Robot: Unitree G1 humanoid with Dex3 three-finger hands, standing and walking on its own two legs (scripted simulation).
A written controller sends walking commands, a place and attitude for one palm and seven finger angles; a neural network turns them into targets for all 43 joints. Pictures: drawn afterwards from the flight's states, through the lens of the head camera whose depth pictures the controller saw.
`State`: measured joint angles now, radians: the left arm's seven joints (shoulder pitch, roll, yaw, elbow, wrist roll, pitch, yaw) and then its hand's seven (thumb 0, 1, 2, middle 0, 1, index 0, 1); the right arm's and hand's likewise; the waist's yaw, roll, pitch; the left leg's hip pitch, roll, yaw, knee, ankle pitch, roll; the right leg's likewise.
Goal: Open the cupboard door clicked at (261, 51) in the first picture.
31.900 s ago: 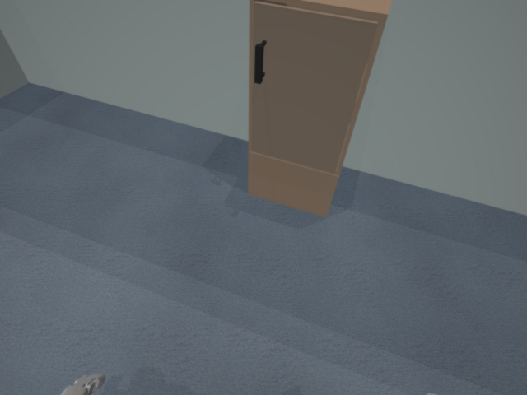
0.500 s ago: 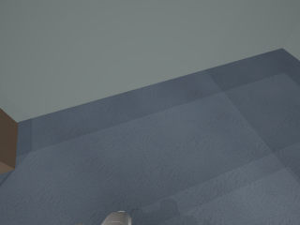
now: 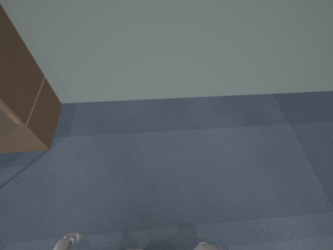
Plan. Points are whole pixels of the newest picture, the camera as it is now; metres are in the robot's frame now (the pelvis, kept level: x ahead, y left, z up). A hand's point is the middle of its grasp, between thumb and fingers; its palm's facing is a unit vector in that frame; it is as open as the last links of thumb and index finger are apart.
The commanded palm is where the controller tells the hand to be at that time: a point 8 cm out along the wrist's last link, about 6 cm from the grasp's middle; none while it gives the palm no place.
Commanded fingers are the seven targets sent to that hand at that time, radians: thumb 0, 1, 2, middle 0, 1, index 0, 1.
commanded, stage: turn to face it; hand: left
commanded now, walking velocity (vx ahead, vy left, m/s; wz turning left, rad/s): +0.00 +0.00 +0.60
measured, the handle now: out of the picture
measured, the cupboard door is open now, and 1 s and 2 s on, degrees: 47 47 47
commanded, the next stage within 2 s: take the last steps up to it in 1.32 s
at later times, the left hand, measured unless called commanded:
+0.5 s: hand out of the picture -0.02 +0.19 -0.19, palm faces +0.36 -0.90 -0.25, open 7.3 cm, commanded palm none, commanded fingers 0.00 0.90 0.90 -0.20 -0.30 -0.20 -0.30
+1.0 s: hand out of the picture +0.02 +0.18 -0.15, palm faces +0.55 -0.78 -0.29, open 7.3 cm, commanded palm none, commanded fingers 0.00 0.90 0.90 -0.20 -0.30 -0.20 -0.30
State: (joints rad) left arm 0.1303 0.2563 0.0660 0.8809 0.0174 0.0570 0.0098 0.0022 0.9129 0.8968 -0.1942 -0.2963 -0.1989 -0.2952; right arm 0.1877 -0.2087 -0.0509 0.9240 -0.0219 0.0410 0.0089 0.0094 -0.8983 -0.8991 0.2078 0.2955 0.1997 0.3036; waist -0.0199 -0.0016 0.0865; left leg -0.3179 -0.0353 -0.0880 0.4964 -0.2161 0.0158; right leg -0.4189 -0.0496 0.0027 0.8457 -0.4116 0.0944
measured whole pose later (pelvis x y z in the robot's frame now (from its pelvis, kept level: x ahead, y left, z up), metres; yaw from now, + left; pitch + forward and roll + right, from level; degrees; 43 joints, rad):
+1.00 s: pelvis +0.04 -0.05 -0.01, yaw +37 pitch +1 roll +1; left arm 0.14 0.20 0.03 0.85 0.02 0.01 0.02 0.00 0.91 0.90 -0.20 -0.30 -0.20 -0.30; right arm 0.19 -0.25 -0.08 0.95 -0.01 0.07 0.01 0.01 -0.90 -0.90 0.21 0.30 0.20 0.30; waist -0.03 0.05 0.10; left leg -0.46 -0.06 -0.10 0.92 -0.46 -0.02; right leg -0.27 -0.04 -0.08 0.59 -0.33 -0.02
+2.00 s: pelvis +0.11 +0.04 +0.01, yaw +57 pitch +0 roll +2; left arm 0.39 0.10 0.01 1.08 0.02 -0.07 0.01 0.00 0.91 0.90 -0.20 -0.30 -0.20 -0.30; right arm 0.23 -0.21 -0.06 1.05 -0.02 0.02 0.03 0.01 -0.91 -0.90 0.20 0.29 0.19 0.30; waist 0.00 0.00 0.06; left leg -0.57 0.07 0.03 0.95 -0.18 -0.03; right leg -0.01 -0.07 -0.17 0.31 -0.30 0.01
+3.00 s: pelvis +0.26 +0.36 -0.01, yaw +55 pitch -1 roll -2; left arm 0.37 0.16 0.04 1.13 0.02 -0.04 0.01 0.00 0.93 0.90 -0.20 -0.30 -0.20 -0.30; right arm 0.18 -0.18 -0.04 1.05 -0.02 -0.05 0.01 0.01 -0.92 -0.90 0.20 0.29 0.19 0.30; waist 0.03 -0.02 0.05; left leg -0.36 0.05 0.10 0.53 -0.16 0.00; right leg -0.09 -0.04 -0.15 0.49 -0.38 0.01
